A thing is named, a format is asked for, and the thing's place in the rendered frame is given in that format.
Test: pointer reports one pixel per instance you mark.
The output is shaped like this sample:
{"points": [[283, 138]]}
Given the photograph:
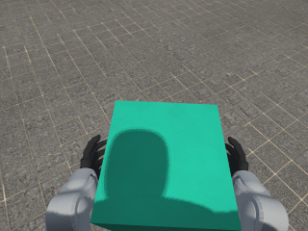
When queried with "left robot forearm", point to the left robot forearm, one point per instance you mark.
{"points": [[70, 209]]}

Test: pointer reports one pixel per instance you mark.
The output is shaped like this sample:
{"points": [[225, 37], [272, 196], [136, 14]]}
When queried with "right robot hand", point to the right robot hand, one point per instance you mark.
{"points": [[236, 158]]}

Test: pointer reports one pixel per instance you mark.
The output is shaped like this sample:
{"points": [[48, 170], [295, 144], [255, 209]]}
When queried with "left robot hand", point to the left robot hand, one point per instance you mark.
{"points": [[91, 155]]}

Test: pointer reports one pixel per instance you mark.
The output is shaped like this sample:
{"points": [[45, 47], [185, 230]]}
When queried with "right robot forearm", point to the right robot forearm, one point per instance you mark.
{"points": [[258, 210]]}

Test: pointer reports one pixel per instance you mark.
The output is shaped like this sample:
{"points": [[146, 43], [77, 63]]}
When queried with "carton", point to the carton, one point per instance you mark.
{"points": [[165, 168]]}

